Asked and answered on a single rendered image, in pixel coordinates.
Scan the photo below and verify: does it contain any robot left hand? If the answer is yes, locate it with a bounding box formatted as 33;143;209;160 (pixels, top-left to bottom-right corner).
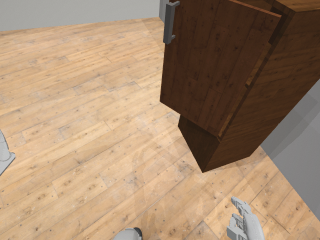
0;129;16;176

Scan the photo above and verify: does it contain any handle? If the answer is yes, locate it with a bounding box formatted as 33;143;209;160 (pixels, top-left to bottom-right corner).
163;1;180;45

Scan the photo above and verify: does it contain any left robot foot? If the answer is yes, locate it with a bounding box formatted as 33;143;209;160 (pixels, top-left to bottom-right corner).
133;227;143;240

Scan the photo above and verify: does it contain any robot right hand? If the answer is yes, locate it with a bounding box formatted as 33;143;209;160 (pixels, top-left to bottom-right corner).
226;196;265;240

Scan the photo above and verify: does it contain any left robot thigh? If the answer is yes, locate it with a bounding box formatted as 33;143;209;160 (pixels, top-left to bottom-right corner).
113;230;142;240

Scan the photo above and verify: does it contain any cupboard door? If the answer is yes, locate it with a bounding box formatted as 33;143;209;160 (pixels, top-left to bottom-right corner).
159;0;282;137

